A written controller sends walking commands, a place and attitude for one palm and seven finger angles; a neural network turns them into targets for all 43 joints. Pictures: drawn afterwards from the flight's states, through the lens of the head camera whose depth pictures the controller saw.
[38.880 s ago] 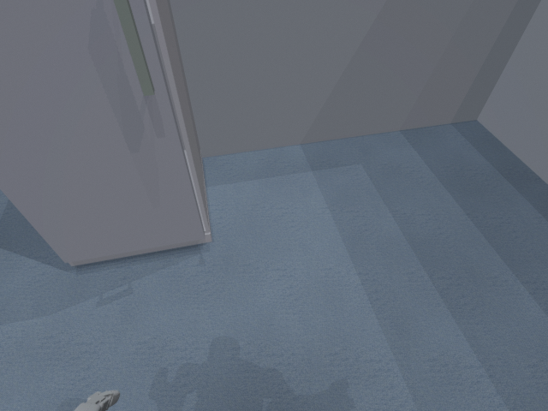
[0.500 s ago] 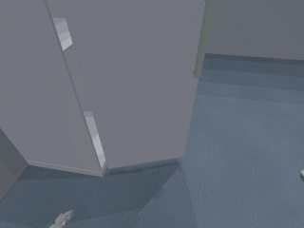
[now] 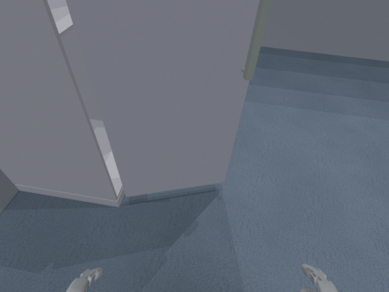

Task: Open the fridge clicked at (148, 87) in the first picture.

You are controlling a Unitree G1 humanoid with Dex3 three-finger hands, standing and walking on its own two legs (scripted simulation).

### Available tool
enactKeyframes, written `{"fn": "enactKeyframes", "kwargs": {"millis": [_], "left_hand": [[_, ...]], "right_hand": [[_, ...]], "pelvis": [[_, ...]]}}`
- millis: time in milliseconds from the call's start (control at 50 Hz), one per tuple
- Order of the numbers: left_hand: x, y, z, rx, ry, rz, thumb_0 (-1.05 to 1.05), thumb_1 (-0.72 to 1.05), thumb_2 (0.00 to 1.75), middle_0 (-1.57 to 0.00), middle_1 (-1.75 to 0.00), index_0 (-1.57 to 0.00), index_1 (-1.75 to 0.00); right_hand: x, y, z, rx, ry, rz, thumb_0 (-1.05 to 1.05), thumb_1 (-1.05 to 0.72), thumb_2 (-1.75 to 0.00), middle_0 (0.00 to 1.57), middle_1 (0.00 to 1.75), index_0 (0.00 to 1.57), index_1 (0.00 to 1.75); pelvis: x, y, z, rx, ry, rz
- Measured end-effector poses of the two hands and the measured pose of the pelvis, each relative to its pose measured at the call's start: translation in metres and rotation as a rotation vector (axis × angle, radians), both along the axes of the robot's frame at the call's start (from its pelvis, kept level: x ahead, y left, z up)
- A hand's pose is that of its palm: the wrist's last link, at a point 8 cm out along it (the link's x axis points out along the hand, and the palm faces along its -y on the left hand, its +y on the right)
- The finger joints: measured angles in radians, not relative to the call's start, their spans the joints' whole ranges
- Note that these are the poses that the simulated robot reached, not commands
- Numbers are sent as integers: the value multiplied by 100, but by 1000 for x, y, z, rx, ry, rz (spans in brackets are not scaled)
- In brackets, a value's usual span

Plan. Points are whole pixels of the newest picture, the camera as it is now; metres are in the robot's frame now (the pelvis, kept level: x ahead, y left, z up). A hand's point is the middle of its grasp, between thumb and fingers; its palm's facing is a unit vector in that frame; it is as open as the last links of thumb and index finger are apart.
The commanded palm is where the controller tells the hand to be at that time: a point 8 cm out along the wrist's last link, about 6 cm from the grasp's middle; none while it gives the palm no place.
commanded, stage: let the arm hang, fingers relaxed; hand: right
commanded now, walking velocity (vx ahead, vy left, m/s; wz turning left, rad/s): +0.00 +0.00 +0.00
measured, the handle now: (255, 28) +0.80 -0.11 +0.21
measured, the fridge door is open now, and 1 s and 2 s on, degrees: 69 69 69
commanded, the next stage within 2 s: look to check the result in 0.88 s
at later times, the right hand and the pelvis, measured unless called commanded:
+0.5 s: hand out of the picture +0.03 -0.20 -0.15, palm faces -0.05 +0.97 -0.22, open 7.4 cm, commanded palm none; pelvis +0.02 -0.01 +0.03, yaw +1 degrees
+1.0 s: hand out of the picture +0.06 -0.20 -0.15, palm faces -0.07 +0.98 -0.19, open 7.4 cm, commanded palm none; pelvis +0.04 -0.03 +0.03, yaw +3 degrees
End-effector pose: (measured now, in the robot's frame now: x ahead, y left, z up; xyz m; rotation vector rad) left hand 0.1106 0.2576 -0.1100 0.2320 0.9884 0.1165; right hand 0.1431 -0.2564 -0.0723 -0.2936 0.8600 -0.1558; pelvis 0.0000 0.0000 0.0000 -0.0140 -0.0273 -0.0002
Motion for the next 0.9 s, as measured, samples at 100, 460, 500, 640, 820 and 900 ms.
{"fn": "enactKeyframes", "kwargs": {"millis": [100, 460, 500, 640, 820, 900], "left_hand": [[-44, 3, 7, 36, 198, 25, 1, 91, 90, -20, -30, -20, -30], [-104, -47, -6, -71, 454, 128, 1, 91, 90, -20, -30, -20, -30], [-102, -54, -7, -79, 453, 130, 1, 91, 90, -20, -30, -20, -30], [-96, -60, -7, -77, 442, 152, 2, 92, 90, -20, -30, -20, -30], [-87, -63, -5, -69, 425, 166, 1, 92, 90, -20, -30, -20, -30], [-85, -64, -5, -67, 427, 168, 1, 91, 90, -20, -30, -20, -30]], "right_hand": [[-81, 39, -51, 142, 312, -81, -1, -98, -89, 20, 30, 20, 30], [-123, 9, -41, 84, 563, -96, 1, -91, -89, 20, 30, 20, 29], [-112, 11, -42, 91, 543, -87, 1, -91, -89, 20, 30, 19, 29], [-79, 13, -44, 103, 482, -60, 1, -93, -89, 20, 30, 20, 29], [-69, 7, -45, 103, 477, -49, 1, -92, -89, 20, 30, 20, 29], [-73, 6, -46, 106, 498, -52, 1, -92, -89, 20, 30, 20, 29]], "pelvis": [[0, 7, 14, 8, 10, -5], [19, -9, 30, 25, 33, 15], [21, -11, 30, 23, 33, 18], [29, -18, 30, 19, 28, 29], [37, -23, 30, 17, 25, 40], [40, -25, 30, 17, 26, 43]]}}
